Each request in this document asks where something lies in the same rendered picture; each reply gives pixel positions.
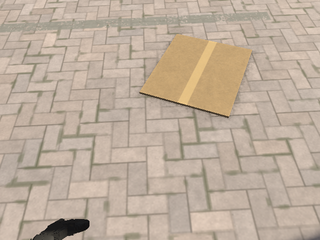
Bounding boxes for robot left hand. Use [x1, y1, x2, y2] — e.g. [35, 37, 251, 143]
[30, 218, 90, 240]

